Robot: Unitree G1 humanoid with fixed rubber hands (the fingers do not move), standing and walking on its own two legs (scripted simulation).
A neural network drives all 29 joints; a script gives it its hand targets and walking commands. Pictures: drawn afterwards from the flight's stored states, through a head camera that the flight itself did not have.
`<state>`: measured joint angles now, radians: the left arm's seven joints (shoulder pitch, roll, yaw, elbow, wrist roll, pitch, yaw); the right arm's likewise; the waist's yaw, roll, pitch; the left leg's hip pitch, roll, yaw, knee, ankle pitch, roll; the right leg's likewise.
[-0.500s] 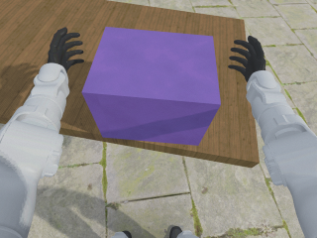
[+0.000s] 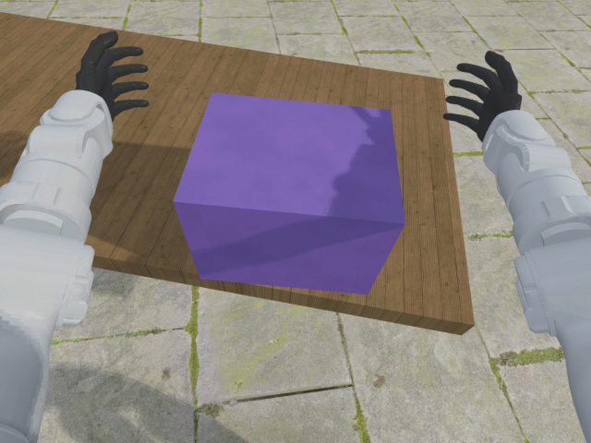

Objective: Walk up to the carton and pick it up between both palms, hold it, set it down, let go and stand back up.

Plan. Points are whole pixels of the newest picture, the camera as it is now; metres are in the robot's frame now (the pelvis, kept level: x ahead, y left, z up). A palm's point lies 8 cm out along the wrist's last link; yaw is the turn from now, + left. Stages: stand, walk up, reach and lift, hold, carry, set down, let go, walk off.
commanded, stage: set down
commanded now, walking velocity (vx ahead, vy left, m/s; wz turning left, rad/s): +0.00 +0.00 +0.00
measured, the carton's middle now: (292, 197) +0.47 +0.02 +0.02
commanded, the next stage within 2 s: none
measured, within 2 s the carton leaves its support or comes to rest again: neither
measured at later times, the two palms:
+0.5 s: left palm (87, 174) +0.39 +0.27 +0.14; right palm (482, 198) +0.40 -0.22 +0.13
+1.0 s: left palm (86, 258) +0.31 +0.27 +0.08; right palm (484, 279) +0.31 -0.23 +0.07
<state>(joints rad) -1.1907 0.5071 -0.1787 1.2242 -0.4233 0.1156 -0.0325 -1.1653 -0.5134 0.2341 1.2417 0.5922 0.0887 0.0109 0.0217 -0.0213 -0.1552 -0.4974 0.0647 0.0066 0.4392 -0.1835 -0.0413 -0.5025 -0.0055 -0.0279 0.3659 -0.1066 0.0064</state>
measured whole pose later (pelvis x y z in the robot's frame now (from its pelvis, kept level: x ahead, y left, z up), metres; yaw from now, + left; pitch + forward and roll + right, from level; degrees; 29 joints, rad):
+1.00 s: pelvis +0.02 +0.01 +0.01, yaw +0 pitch -2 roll +0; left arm -0.16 0.31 0.11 0.29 -0.23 0.19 -0.02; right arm -0.12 -0.35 -0.04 0.37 0.34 0.04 0.00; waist 0.02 0.00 0.01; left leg -0.10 0.04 0.02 0.33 -0.20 -0.02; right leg -0.12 -0.03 -0.02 0.29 -0.13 0.03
